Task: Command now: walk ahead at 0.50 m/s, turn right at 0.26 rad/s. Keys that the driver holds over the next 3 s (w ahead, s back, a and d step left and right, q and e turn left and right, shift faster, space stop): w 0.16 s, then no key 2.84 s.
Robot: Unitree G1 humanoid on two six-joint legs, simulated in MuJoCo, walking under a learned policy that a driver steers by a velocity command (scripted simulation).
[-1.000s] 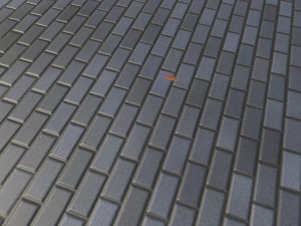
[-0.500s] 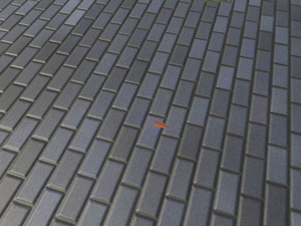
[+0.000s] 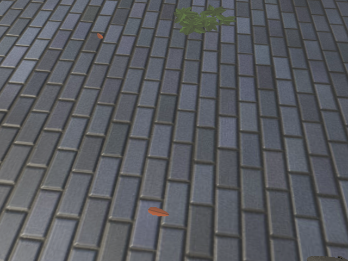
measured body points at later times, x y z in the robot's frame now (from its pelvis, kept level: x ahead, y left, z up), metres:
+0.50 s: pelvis +0.22 -0.04 +0.00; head +0.25 -0.05 +0.45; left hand +0.43 +0.19 -0.09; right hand +0.26 -0.32 -0.13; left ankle +0.13 +0.11 -0.67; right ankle +0.31 -0.14 -0.73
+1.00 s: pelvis +0.29 -0.02 +0.01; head +0.30 -0.01 +0.46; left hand +0.39 +0.24 -0.13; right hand +0.36 -0.27 -0.13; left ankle +0.27 +0.11 -0.73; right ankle +0.32 -0.14 -0.73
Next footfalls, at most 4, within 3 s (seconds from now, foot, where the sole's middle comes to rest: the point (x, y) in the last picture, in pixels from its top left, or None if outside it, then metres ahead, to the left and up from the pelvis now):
0.36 right None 0.36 -0.14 -0.77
0.66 left None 0.31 0.11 -0.77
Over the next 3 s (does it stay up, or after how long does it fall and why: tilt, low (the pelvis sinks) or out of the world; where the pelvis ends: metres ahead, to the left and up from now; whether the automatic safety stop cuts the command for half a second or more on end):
stays up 0.30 -0.01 0.01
